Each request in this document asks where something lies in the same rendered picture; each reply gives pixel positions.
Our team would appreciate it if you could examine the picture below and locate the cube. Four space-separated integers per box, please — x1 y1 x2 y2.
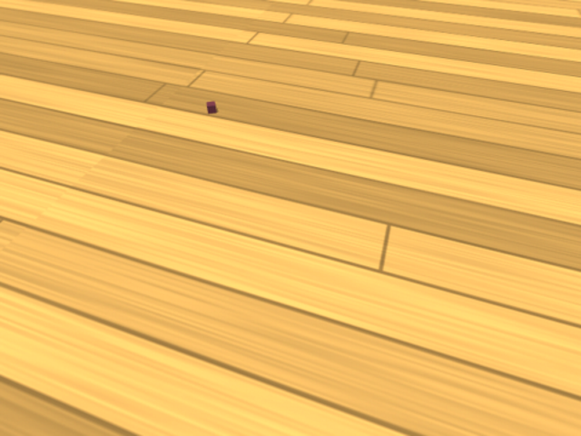
206 101 217 114

